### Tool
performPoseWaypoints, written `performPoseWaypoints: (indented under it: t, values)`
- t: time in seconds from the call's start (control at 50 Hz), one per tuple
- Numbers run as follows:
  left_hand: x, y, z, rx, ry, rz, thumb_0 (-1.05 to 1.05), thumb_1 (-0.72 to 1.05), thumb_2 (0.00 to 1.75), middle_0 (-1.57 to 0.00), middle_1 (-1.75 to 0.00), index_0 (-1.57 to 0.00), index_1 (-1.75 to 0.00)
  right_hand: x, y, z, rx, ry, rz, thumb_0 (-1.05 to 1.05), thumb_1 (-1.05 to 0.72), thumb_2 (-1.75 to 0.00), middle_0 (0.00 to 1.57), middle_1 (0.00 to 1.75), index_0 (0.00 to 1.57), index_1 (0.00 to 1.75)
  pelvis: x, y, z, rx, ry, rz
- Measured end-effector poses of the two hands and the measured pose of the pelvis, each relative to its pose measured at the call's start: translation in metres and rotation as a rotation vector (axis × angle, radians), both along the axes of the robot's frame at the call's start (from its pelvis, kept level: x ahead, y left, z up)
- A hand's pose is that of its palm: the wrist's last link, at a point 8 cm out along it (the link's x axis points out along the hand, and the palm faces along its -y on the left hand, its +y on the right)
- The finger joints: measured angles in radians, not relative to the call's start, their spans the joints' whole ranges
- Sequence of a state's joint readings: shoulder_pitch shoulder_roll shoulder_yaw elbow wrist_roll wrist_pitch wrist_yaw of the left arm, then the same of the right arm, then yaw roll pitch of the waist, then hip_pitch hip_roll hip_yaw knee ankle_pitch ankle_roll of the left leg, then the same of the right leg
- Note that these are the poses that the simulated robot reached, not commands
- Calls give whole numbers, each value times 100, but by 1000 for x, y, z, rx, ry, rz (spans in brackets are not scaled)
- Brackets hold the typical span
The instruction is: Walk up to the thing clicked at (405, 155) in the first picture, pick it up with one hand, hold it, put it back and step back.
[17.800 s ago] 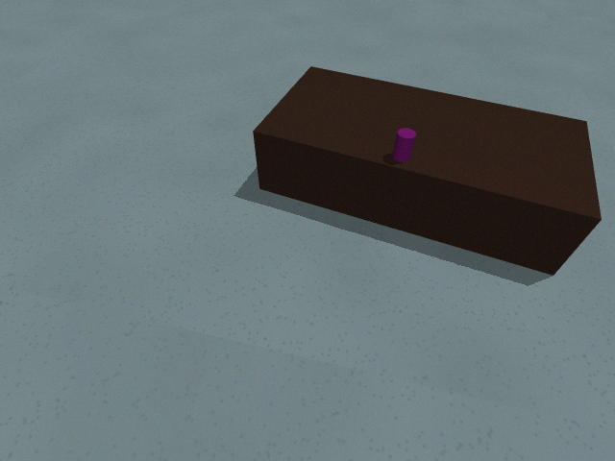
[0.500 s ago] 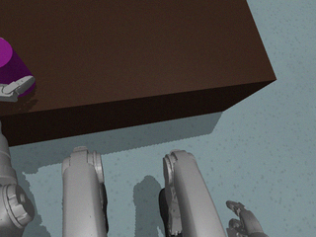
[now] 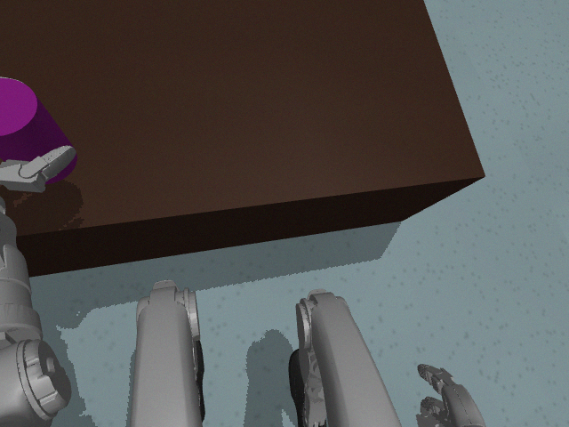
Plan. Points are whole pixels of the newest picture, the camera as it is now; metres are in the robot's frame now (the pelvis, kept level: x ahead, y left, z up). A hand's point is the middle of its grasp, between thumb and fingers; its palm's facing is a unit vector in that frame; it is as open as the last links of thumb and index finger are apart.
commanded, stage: settle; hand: left
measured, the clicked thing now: (25, 136) +0.46 +0.31 -0.01
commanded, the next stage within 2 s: lift in 0.16 s
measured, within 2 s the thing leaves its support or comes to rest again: neither
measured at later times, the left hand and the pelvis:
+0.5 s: hand out of the picture +0.44 +0.32 +0.03, palm faces +0.37 -0.93 -0.05, open 10.1 cm; pelvis +0.01 +0.01 +0.04, yaw +2 degrees
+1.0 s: hand out of the picture +0.39 +0.28 +0.16, palm faces +0.34 -0.94 -0.04, open 10.1 cm; pelvis +0.03 +0.01 +0.14, yaw +6 degrees
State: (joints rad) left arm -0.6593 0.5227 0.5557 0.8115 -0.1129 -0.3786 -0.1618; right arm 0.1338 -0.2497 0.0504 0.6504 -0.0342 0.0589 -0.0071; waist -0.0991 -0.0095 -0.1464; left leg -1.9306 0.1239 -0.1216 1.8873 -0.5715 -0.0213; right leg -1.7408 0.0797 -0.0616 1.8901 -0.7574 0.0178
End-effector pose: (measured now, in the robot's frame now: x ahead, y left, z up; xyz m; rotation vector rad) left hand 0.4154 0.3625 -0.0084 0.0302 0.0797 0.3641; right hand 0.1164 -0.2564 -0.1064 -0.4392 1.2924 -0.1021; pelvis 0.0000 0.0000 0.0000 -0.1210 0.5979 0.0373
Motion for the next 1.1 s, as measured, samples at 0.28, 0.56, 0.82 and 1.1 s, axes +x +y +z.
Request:
performPoseWaypoints:
  t: [0.28, 0.56, 0.82, 1.1]
  values:
    - [5, 6, 36, 4, -15, 9, -1, -37, 93, -72, -108, -74, -108, 12, 14, 24, 32, -44, 4, 0, -90, -89, 21, 29, 20, 30, 6, 6, 25, -3, -14, 13]
    - [-14, -5, 60, 20, -19, 4, -1, -39, 96, -72, -110, -73, -110, 15, 18, 45, 48, -37, 10, 0, -91, -89, 21, 29, 20, 30, 9, 5, 50, 7, -41, 31]
    - [-40, -25, 130, 1, -19, -8, -1, -41, 98, -72, -111, -73, -111, 46, 24, 107, 81, -178, 4, 0, -91, -89, 21, 29, 20, 30, 19, 6, 104, 22, -125, 57]
    - [-67, -38, 201, 6, -36, -1, -1, -43, 100, -74, -110, -75, -110, 68, 41, 173, 109, -254, 24, 0, -91, -89, 21, 29, 20, 30, 33, 14, 165, 49, -237, 90]
